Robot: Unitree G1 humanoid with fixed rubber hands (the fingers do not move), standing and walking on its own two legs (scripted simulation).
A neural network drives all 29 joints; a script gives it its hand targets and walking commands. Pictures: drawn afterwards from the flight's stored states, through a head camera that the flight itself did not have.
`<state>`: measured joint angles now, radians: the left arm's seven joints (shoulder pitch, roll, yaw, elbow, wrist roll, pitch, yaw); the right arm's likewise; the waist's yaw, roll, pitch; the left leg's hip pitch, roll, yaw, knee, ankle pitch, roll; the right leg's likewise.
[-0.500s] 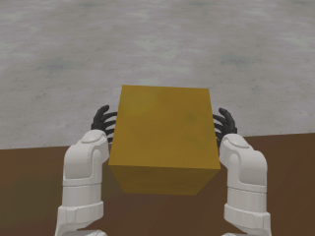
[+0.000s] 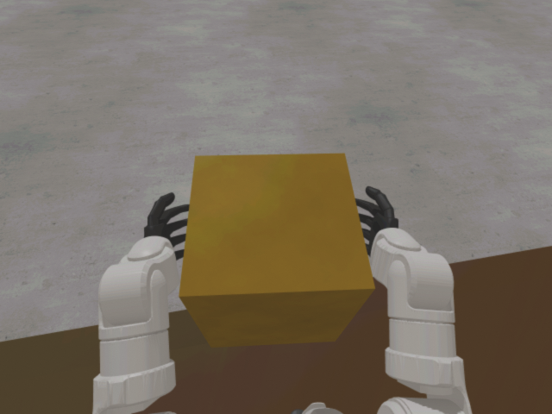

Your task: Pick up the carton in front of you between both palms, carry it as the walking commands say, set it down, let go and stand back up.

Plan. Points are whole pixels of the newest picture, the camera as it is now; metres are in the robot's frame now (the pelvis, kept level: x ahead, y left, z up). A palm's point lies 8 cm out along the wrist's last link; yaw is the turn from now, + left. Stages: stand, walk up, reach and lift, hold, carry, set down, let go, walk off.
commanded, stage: carry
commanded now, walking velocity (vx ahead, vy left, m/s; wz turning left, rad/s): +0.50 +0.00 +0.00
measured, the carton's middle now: (272, 258) +0.35 -0.02 +0.04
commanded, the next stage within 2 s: none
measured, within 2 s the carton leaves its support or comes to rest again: neither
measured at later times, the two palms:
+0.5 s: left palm (179, 137) +0.63 +0.15 +0.07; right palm (325, 134) +0.64 -0.15 +0.07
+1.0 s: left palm (190, 77) +0.94 +0.16 +0.04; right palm (301, 76) +0.93 -0.14 +0.05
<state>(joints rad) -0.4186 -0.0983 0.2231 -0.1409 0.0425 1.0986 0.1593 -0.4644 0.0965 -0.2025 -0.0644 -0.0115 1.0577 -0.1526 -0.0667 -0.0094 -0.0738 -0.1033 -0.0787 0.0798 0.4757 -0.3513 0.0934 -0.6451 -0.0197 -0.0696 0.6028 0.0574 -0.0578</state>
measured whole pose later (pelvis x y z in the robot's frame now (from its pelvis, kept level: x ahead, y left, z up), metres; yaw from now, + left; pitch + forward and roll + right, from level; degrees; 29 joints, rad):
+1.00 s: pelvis +0.61 +0.02 -0.06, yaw +0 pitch +5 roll -1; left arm -0.43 -0.11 0.22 -0.14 0.04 1.10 0.16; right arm -0.47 0.09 -0.22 -0.07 0.00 1.06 -0.16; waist -0.06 0.00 -0.05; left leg -0.16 -0.07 0.09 0.45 -0.27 0.10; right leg -0.72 -0.05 -0.03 0.79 -0.06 -0.03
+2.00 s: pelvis +1.25 +0.02 -0.08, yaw -1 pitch +4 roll -2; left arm -0.12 -0.13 0.08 -0.42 0.05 1.18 0.14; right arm -0.12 0.13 -0.11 -0.41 -0.04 1.15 -0.13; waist -0.01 0.00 -0.10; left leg -0.03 0.02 0.14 0.21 -0.27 0.04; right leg -0.62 -0.09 -0.10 0.66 -0.11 0.02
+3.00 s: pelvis +1.57 +0.01 -0.09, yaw -1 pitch +3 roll +0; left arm -0.05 -0.13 0.06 -0.39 0.09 1.21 0.11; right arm -0.05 0.13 -0.07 -0.39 -0.08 1.19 -0.10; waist -0.01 -0.01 -0.15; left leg -0.34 0.06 0.21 0.56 -0.28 0.03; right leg -0.17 -0.07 -0.15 0.53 -0.41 0.02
